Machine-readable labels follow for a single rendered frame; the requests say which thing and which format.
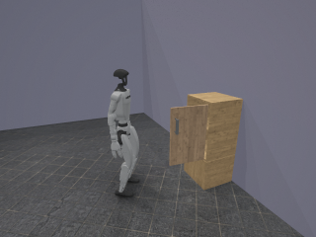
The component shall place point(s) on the robot left thigh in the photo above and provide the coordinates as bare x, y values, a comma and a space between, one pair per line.
134, 141

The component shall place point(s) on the humanoid robot torso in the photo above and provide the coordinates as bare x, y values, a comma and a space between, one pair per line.
123, 112

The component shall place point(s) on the handle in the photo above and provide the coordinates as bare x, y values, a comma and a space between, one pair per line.
177, 126

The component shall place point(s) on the robot right forearm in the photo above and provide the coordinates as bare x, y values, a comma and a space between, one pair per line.
113, 128

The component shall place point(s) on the cupboard door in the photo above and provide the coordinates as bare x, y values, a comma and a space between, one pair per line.
189, 145

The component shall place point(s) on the right robot upper arm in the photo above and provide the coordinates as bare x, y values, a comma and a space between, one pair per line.
115, 98

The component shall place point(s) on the right robot hand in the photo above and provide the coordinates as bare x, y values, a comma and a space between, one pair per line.
116, 147

